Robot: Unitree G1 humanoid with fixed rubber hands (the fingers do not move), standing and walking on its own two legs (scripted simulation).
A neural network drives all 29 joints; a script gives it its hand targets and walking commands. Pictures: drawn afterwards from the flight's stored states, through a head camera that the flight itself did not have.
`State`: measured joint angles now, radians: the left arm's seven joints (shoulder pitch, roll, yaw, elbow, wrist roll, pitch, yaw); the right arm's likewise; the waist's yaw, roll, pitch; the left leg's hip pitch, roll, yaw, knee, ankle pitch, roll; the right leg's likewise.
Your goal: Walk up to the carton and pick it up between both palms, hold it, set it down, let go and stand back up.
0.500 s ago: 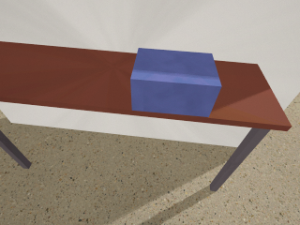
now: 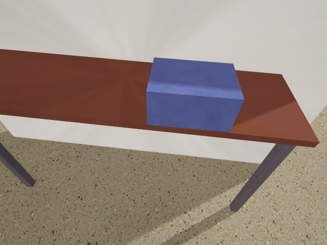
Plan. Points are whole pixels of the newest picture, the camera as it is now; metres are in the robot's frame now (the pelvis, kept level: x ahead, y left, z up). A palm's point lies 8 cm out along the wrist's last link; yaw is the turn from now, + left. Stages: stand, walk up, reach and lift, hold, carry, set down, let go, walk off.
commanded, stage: walk up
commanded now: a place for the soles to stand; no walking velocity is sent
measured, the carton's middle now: (190, 93) +0.60 -0.09 +0.05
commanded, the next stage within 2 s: none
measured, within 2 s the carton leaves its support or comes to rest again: neither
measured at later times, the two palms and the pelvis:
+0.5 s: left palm out of the picture +0.16 +0.12 -0.13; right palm out of the picture +0.11 -0.33 -0.15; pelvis +0.10 -0.09 -0.01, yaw -3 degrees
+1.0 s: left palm (118, 218) +0.25 +0.13 -0.15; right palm (252, 202) +0.31 -0.29 -0.15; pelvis +0.14 -0.10 -0.03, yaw -5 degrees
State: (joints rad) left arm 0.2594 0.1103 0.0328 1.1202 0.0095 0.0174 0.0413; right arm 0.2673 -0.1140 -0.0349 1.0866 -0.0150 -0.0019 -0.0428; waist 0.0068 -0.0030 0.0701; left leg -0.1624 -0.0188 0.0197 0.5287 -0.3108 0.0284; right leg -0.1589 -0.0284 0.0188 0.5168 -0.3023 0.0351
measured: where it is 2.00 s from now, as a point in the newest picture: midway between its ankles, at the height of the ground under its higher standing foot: outside the picture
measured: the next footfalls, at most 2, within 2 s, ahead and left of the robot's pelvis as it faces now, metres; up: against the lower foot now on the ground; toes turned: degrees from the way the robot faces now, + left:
right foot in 0.28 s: +0.16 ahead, -0.19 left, +0.00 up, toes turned -6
left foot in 0.76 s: +0.29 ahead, -0.01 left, +0.00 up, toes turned +2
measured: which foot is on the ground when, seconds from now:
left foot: down 0.00-0.32, up 0.34-0.74, down 0.76-1.00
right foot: down 0.00-0.02, up 0.04-0.26, down 0.28-1.00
